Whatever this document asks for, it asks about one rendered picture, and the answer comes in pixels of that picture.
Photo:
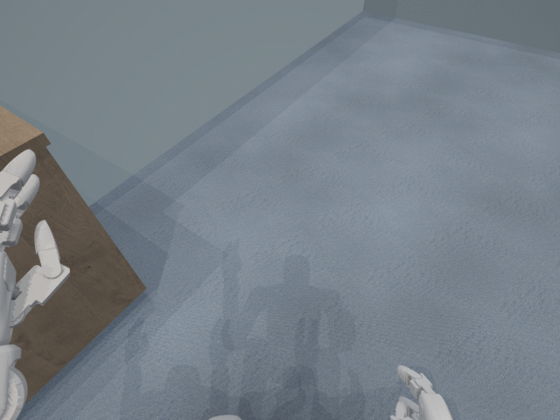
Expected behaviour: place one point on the left robot hand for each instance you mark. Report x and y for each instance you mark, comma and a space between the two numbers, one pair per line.
18, 188

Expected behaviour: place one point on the left robot forearm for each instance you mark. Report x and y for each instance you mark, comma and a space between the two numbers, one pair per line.
13, 385

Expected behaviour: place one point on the counter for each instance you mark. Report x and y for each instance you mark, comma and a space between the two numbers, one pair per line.
101, 283

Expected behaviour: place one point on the right robot hand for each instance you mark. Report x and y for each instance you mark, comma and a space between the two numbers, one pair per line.
432, 406

